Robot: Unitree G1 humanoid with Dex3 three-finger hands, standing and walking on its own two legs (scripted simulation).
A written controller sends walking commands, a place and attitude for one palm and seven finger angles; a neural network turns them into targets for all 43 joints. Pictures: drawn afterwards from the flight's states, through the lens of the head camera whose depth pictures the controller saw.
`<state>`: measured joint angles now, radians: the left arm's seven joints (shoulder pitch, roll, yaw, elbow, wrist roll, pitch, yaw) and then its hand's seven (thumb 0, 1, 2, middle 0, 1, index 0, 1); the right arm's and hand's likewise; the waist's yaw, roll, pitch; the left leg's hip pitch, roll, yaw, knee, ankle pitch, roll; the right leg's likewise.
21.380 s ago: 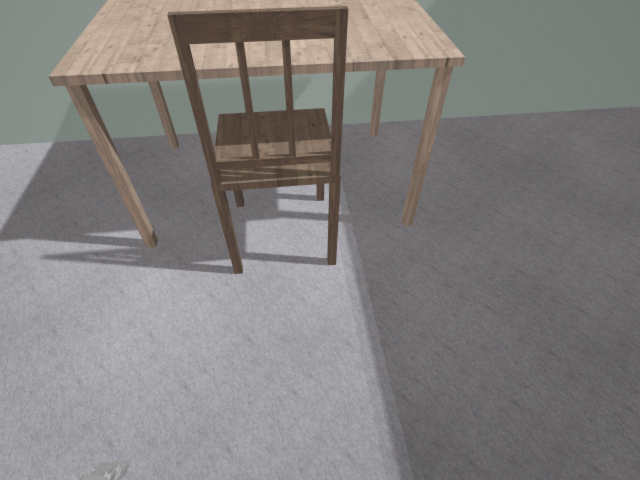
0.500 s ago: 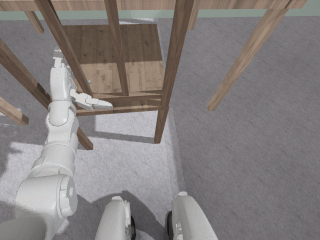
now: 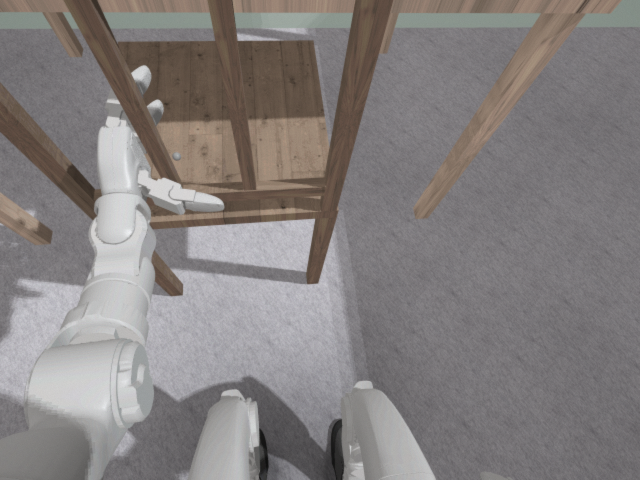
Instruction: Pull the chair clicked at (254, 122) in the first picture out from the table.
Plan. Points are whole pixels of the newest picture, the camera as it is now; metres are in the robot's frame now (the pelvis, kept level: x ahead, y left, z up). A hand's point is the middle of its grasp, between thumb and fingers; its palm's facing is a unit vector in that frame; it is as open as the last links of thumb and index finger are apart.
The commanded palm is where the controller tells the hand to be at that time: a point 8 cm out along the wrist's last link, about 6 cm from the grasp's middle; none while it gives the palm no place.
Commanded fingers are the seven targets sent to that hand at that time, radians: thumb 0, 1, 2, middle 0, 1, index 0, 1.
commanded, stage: hook a spindle and tug to test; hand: left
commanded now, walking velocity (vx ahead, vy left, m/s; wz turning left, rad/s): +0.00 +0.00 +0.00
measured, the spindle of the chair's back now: (138, 114) +0.53 +0.17 +0.07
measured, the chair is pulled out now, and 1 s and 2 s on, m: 0.00 0.02 0.10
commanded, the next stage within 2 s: step backward, pulling the chair out in 1.24 s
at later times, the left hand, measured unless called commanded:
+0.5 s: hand (175, 156) +0.50 +0.14 +0.03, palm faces +0.05 -1.00 -0.03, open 7.8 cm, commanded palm +0.46 +0.18 +0.03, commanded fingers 0.00 0.84 0.88 -0.50 -1.45 -0.50 -1.45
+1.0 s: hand (178, 172) +0.47 +0.14 +0.03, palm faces +0.04 -1.00 -0.02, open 5.1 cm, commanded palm +0.44 +0.18 +0.03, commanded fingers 0.00 0.90 0.90 -0.50 -1.45 -0.50 -1.45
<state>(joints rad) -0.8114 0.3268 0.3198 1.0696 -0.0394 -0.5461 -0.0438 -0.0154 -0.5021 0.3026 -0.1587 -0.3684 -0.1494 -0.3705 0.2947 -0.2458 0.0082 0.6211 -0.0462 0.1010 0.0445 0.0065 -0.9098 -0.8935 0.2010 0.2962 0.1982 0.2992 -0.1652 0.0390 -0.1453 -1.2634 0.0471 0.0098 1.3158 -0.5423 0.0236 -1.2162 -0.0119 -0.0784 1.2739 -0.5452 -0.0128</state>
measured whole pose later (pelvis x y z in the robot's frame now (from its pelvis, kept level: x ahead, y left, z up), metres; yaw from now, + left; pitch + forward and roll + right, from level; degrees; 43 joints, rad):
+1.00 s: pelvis +0.02 +0.00 +0.01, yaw +0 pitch +27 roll -2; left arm -0.60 0.24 0.25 0.86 -0.08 -0.53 -0.03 0.01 0.77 0.80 -0.47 -1.45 -0.44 -1.45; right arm 0.28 -0.23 -0.01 0.60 -0.03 0.10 0.06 0.01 -0.91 -0.89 0.20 0.30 0.20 0.30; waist -0.13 0.04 -0.16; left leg -1.17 0.04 0.03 1.26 -0.56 0.03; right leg -1.14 -0.01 -0.06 1.22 -0.55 0.00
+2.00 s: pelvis +0.00 +0.01 +0.11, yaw -1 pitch +9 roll -1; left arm -0.62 0.19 0.09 1.11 -0.07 -0.21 0.07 0.03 0.73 0.80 -0.32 -1.15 -0.49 -1.45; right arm 0.25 -0.22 -0.01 0.72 0.04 0.02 -0.10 0.01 -0.91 -0.89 0.20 0.30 0.20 0.30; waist -0.09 0.03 0.09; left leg -0.55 0.02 0.07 0.66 -0.27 0.03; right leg -0.53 -0.01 -0.02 0.63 -0.26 0.01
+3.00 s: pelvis -0.06 +0.00 +0.11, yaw +1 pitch +3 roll -1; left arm -0.50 0.16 0.00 1.09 -0.05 -0.26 0.10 0.03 0.69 0.83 -0.36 -1.19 -0.50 -1.45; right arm 0.20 -0.24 0.01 0.78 0.05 -0.07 -0.14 0.01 -0.91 -0.89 0.20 0.30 0.20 0.30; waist -0.05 0.02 0.11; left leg -0.50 0.02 0.04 0.63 -0.18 0.01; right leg -0.48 -0.01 -0.06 0.63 -0.20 -0.01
